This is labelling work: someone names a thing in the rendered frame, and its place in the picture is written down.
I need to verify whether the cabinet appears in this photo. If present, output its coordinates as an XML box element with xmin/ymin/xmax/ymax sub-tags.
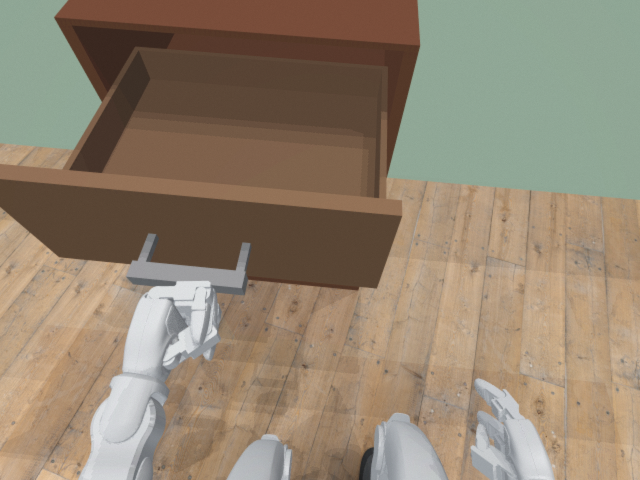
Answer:
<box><xmin>54</xmin><ymin>0</ymin><xmax>420</xmax><ymax>290</ymax></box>

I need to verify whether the left robot thigh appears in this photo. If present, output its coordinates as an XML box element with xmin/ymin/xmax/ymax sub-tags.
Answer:
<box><xmin>226</xmin><ymin>439</ymin><xmax>292</xmax><ymax>480</ymax></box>

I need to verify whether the robot left forearm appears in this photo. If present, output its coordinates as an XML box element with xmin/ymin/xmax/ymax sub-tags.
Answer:
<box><xmin>78</xmin><ymin>373</ymin><xmax>170</xmax><ymax>480</ymax></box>

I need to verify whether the robot left hand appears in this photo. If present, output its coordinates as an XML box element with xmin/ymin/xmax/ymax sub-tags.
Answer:
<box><xmin>122</xmin><ymin>281</ymin><xmax>222</xmax><ymax>382</ymax></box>

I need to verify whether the right robot thigh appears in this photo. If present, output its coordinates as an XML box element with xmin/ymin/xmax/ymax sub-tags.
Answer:
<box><xmin>373</xmin><ymin>420</ymin><xmax>449</xmax><ymax>480</ymax></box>

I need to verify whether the robot right hand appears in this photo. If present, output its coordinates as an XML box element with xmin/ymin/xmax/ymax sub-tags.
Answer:
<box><xmin>471</xmin><ymin>378</ymin><xmax>555</xmax><ymax>480</ymax></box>

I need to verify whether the handle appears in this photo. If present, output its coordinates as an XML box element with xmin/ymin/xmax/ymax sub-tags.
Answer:
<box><xmin>126</xmin><ymin>233</ymin><xmax>252</xmax><ymax>296</ymax></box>

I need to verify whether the drawer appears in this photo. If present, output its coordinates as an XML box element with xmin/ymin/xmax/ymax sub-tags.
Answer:
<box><xmin>0</xmin><ymin>47</ymin><xmax>402</xmax><ymax>289</ymax></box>

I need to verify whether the robot thigh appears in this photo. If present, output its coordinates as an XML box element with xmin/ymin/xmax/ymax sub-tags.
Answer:
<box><xmin>226</xmin><ymin>439</ymin><xmax>292</xmax><ymax>480</ymax></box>
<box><xmin>373</xmin><ymin>420</ymin><xmax>449</xmax><ymax>480</ymax></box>

